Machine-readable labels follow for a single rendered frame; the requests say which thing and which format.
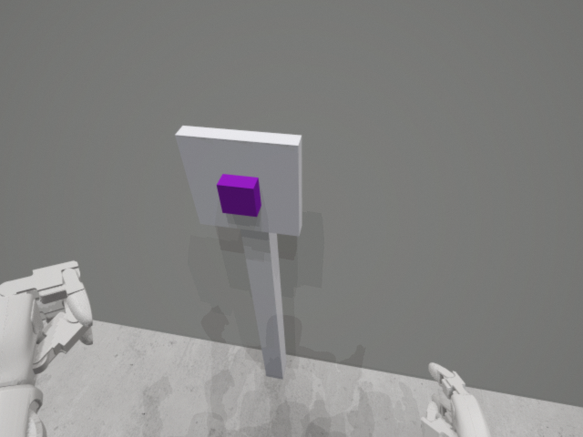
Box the left robot forearm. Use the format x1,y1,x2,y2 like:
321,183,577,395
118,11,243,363
0,384,47,437

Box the panel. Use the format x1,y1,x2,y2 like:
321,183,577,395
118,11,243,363
175,126,302,380

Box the button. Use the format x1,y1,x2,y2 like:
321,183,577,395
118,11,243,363
217,174,261,217

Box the robot left hand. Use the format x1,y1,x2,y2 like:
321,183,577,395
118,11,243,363
0,261,93,388

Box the robot right hand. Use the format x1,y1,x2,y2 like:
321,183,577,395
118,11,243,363
421,362,491,437

